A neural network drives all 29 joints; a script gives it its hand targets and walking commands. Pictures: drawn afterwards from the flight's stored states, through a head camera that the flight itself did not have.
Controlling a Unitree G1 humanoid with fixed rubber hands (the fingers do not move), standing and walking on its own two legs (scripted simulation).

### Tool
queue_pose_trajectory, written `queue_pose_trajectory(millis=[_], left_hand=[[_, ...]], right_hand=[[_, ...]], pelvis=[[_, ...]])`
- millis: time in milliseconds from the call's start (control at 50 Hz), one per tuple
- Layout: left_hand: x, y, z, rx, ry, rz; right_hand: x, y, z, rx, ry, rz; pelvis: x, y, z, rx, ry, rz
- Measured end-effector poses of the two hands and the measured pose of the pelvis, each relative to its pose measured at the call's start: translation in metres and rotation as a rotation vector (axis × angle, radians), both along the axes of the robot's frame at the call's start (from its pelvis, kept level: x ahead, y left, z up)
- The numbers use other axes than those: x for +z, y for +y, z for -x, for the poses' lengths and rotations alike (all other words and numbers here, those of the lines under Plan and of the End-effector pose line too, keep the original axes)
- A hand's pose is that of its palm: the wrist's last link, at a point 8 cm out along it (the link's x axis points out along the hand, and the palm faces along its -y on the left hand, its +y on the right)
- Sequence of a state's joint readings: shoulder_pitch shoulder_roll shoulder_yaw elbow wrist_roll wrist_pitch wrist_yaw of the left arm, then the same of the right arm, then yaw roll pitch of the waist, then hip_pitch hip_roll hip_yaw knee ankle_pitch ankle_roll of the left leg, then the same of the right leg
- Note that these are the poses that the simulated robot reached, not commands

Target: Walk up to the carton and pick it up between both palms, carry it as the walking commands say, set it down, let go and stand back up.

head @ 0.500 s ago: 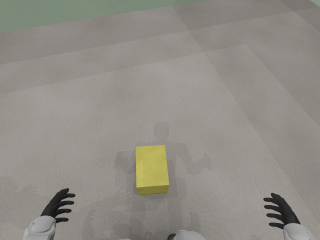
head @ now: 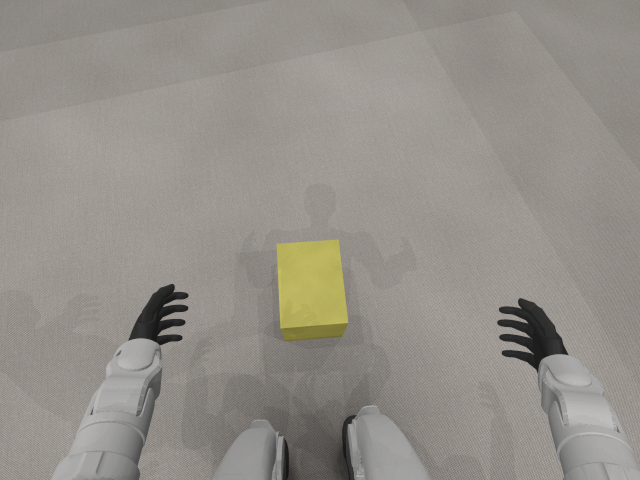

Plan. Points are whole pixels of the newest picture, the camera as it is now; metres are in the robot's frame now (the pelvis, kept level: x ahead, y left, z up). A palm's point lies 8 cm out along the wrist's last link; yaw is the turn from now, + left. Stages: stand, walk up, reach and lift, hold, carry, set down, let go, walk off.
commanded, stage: reach and lift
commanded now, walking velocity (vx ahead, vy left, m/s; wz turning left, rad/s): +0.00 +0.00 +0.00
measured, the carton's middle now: (310, 292) +0.51 -0.01 -0.63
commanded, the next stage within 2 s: none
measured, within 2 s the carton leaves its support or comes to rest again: neither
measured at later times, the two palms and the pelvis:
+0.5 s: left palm (189, 282) +0.39 +0.19 -0.14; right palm (463, 272) +0.39 -0.24 -0.14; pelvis -0.04 -0.02 -0.04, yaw +2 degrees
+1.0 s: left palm (217, 247) +0.46 +0.16 -0.18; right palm (423, 234) +0.48 -0.20 -0.18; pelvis -0.04 -0.02 -0.06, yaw +2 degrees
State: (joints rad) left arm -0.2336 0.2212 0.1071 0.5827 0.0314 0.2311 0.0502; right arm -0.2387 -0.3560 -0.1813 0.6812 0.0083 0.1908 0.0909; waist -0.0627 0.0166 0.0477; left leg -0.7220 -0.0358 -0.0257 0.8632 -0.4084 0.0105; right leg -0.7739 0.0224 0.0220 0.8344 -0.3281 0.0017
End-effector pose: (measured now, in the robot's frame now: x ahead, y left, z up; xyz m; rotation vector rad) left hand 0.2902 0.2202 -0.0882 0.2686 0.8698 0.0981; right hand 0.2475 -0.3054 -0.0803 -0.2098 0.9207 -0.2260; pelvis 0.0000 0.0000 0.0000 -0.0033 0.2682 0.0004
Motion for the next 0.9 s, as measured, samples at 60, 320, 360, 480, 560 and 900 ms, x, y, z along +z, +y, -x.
queue_pose_trajectory(millis=[60, 320, 360, 480, 560, 900], left_hand=[[-0.003, -0.003, -0.009, 0.008, -0.016, 0.002], [-0.025, -0.022, -0.060, 0.050, -0.084, 0.055], [-0.030, -0.025, -0.068, 0.059, -0.096, 0.065], [-0.045, -0.032, -0.091, 0.080, -0.129, 0.091], [-0.054, -0.039, -0.110, 0.086, -0.154, 0.110], [-0.082, -0.064, -0.171, 0.094, -0.252, 0.149]], right_hand=[[-0.005, 0.005, -0.014, 0.009, -0.016, -0.017], [-0.034, 0.037, -0.090, 0.056, -0.100, -0.074], [-0.039, 0.043, -0.102, 0.058, -0.115, -0.083], [-0.055, 0.061, -0.135, 0.054, -0.155, -0.116], [-0.065, 0.071, -0.155, 0.051, -0.184, -0.135], [-0.090, 0.101, -0.229, 0.073, -0.289, -0.161]], pelvis=[[-0.003, 0.000, 0.007, 0.003, 0.023, -0.002], [-0.022, -0.012, 0.034, 0.014, 0.154, -0.009], [-0.026, -0.014, 0.036, 0.016, 0.181, -0.009], [-0.035, -0.019, 0.040, 0.021, 0.270, -0.011], [-0.041, -0.021, 0.042, 0.024, 0.325, -0.012], [-0.057, -0.020, 0.039, 0.015, 0.492, -0.025]])
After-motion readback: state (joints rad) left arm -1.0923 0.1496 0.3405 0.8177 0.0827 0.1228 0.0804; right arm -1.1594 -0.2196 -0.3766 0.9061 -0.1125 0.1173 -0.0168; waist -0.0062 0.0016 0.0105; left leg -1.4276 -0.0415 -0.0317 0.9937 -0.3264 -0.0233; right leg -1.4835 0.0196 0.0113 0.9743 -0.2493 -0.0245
